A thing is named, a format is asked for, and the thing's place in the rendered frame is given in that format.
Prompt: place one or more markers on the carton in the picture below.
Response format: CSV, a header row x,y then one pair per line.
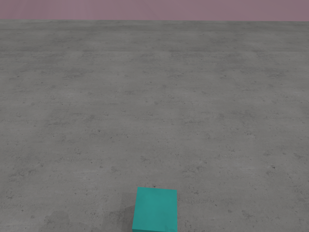
x,y
155,210

